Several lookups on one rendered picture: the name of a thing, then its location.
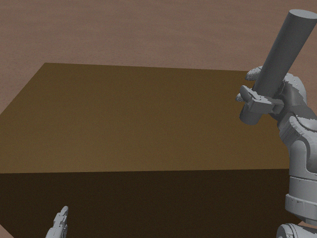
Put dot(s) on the left robot hand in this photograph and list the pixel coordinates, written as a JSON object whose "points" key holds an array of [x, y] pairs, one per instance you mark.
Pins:
{"points": [[59, 229]]}

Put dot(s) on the can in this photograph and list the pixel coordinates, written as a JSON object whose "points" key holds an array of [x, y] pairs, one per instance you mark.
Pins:
{"points": [[293, 34]]}

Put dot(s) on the right robot arm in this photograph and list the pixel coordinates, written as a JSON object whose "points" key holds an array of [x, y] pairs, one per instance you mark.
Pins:
{"points": [[298, 131]]}

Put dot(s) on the right robot hand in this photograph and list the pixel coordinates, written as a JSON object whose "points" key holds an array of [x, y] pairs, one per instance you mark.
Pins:
{"points": [[291, 92]]}

